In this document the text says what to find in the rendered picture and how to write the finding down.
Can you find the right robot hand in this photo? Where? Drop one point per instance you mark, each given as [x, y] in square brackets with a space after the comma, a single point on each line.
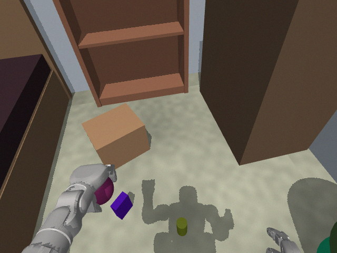
[283, 241]

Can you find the bookshelf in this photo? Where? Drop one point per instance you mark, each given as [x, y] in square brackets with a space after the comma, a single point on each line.
[129, 50]

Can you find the left robot arm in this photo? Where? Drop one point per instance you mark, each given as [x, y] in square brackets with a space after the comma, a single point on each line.
[64, 222]

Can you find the bed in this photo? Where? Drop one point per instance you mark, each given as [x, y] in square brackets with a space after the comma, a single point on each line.
[33, 102]

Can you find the left robot hand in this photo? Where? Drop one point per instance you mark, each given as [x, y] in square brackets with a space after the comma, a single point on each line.
[94, 175]

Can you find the potted plant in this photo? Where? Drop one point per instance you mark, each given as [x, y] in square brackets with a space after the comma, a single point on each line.
[329, 245]

